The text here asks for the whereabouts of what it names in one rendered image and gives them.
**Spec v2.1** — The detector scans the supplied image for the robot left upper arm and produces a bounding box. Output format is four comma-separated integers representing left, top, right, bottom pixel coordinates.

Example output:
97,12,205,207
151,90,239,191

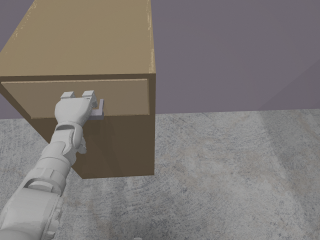
0,187,64,240

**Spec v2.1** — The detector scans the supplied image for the robot left hand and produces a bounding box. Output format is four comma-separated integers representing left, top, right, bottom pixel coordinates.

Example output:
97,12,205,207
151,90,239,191
54,90,98,154

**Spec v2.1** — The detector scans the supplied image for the drawer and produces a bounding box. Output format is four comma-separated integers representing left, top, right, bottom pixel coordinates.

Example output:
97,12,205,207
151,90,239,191
1,78,148,118

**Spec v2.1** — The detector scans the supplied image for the left robot forearm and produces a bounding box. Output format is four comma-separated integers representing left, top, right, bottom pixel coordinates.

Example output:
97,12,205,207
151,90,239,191
0,121,83,229

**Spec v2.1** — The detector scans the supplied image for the cabinet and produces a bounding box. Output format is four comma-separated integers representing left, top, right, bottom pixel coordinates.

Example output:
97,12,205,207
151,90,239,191
0,0,156,179

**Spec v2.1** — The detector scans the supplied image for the handle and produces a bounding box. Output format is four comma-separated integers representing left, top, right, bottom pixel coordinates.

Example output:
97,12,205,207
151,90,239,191
88,99,104,120

